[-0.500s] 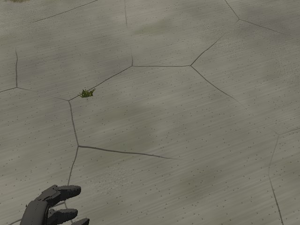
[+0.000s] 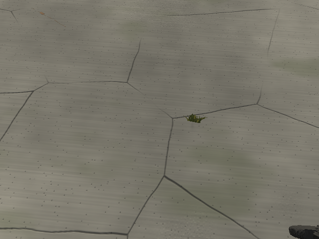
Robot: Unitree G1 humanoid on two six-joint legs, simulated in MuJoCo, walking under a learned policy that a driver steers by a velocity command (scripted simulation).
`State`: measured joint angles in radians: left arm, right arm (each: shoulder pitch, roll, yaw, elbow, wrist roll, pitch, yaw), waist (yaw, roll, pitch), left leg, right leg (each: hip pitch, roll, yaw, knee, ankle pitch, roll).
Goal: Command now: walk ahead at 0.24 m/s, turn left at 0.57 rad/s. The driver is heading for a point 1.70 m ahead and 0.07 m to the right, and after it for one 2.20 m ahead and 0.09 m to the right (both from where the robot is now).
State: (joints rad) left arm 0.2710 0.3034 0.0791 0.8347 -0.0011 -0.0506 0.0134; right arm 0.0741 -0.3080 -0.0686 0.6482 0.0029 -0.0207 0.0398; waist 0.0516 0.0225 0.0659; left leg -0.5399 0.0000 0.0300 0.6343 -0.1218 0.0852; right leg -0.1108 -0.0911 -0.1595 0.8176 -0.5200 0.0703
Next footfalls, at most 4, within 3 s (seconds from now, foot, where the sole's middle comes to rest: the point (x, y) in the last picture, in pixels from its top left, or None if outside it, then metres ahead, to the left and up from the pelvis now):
0.42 right None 0.21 -0.14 -0.75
1.02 right None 0.25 -0.20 -0.75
1.54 left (190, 189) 0.63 -0.08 -0.75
1.98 right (235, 139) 0.90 -0.29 -0.75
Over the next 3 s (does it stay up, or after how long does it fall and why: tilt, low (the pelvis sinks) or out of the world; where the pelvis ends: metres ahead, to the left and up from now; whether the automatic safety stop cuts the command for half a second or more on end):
stays up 1.18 -0.08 0.01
